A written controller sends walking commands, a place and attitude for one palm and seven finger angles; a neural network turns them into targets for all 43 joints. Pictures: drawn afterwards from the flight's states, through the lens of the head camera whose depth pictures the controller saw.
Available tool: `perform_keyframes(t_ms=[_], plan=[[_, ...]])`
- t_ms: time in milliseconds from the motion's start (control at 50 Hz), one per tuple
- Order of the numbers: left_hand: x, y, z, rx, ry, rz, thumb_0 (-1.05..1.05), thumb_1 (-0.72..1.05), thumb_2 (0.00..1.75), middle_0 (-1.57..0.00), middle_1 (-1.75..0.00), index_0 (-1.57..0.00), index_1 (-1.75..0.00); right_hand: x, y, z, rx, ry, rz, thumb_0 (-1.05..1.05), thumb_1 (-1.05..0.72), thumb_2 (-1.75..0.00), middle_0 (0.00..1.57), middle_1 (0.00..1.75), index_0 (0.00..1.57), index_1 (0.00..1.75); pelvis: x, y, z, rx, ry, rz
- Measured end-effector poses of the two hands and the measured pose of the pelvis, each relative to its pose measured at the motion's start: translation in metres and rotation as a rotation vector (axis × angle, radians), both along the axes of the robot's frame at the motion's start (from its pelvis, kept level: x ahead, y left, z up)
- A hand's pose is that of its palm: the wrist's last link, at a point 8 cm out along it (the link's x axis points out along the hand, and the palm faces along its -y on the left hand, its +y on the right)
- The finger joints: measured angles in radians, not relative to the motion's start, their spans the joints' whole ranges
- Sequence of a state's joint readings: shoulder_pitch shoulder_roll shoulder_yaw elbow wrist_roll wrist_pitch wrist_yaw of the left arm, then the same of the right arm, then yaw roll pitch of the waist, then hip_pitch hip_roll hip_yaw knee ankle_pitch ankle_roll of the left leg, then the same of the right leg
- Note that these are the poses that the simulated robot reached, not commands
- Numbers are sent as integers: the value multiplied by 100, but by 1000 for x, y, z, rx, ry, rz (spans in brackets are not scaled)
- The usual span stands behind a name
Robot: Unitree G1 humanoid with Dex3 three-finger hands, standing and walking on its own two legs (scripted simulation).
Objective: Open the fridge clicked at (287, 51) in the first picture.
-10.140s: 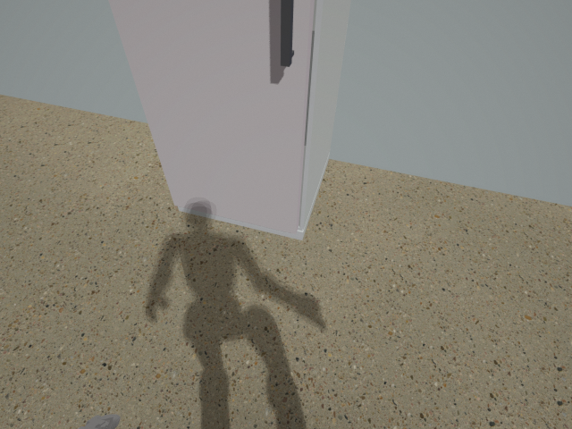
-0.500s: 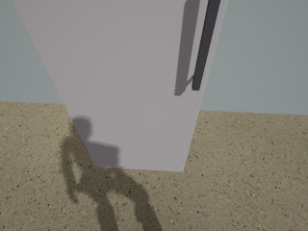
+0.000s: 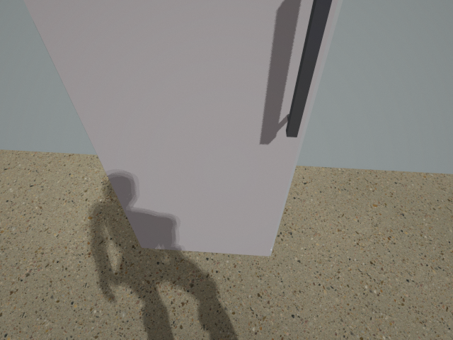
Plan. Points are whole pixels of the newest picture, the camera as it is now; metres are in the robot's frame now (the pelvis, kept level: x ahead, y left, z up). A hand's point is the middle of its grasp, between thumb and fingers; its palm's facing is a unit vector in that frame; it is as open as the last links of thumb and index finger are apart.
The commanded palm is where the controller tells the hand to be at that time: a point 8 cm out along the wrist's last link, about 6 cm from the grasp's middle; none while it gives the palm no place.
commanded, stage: look again from close up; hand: right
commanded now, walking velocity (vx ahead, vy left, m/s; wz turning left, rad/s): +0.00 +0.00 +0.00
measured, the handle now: (305, 60) +0.56 -0.12 +0.23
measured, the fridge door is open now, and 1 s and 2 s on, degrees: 0 0 0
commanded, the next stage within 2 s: shuffle to correct the standing spot in 0.50 s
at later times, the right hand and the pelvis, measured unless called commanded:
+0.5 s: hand out of the picture -0.01 -0.16 -0.18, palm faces +0.03 +0.99 -0.16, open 7.4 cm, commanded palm none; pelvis +0.00 +0.00 +0.00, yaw +0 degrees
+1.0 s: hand out of the picture -0.01 -0.14 -0.19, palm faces +0.08 +0.99 -0.14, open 7.4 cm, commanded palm none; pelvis +0.05 +0.01 -0.01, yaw +0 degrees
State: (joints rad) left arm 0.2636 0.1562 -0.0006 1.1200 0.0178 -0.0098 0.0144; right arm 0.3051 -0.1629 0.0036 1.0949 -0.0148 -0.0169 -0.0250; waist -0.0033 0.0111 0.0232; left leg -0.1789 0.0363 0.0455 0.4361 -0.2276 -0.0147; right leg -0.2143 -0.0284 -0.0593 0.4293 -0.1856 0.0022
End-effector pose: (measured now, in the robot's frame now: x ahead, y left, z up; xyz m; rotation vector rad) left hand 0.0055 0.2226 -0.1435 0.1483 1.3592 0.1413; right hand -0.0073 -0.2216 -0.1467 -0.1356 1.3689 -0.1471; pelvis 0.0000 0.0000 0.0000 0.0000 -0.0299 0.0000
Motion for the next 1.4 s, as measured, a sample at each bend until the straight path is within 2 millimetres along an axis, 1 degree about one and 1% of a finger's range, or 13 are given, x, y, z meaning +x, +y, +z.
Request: perform_keyframes(t_ms=[320,660,760,860,980,1020,1100,1140,1180,1260,1300,1360,1400], plan=[[-13,-4,-1,-11,34,15,0,91,89,-20,-30,-20,-30,-12,10,-2,18,33,-8,1,-91,-90,20,29,20,30,0,3,0,1,3,4],[-15,-7,-1,-13,42,23,0,91,89,-20,-30,-20,-30,-11,11,-3,22,36,-10,1,-91,-90,19,29,20,30,1,2,-1,1,7,6],[-16,-9,-4,-20,53,38,0,91,89,-20,-30,-20,-30,-11,12,-6,29,53,-14,1,-91,-90,19,29,20,30,9,3,-3,-3,13,11],[-16,-7,-8,-31,80,57,0,91,89,-20,-30,-20,-30,-10,18,-8,34,77,-29,1,-91,-90,19,29,20,30,23,9,-7,-6,24,11],[-2,-2,-11,-29,109,56,0,91,89,-20,-30,-20,-30,-7,30,-12,46,110,-68,1,-91,-90,19,29,20,30,47,15,-12,11,32,0],[10,-1,-12,-17,112,44,0,91,89,-20,-30,-20,-30,-6,33,-16,57,124,-88,1,-91,-90,19,29,20,30,56,14,-14,22,33,-13],[44,-2,-9,12,66,43,0,91,89,-20,-30,-20,-30,-2,38,-24,92,185,-90,1,-91,-90,19,29,20,30,76,10,-17,5,31,3],[55,-1,-6,25,26,62,0,91,89,-20,-30,-20,-30,10,38,-23,103,216,-53,1,-91,-90,19,29,20,30,83,11,-16,6,30,26],[58,-1,-2,28,19,80,0,91,89,-20,-30,-20,-30,32,37,-22,101,210,-19,1,-91,-90,19,29,20,30,90,15,-12,10,30,35],[49,4,4,12,92,98,0,90,89,-20,-30,-20,-30,98,38,-17,83,106,11,1,-91,-90,19,29,20,30,104,28,-6,14,39,34],[43,11,3,0,144,109,0,90,89,-20,-30,-20,-30,127,34,-13,38,72,32,3,-94,-90,20,29,20,30,112,37,-6,14,42,34],[39,28,-4,-19,219,123,0,90,89,-20,-30,-20,-30,171,33,-8,-17,-7,43,4,-95,-90,19,29,20,30,127,54,-11,12,37,26],[41,44,-16,-33,256,123,0,90,89,-20,-30,-20,-30,195,36,-11,-61,-75,45,3,-95,-90,19,29,20,30,139,67,-22,-9,33,11]])
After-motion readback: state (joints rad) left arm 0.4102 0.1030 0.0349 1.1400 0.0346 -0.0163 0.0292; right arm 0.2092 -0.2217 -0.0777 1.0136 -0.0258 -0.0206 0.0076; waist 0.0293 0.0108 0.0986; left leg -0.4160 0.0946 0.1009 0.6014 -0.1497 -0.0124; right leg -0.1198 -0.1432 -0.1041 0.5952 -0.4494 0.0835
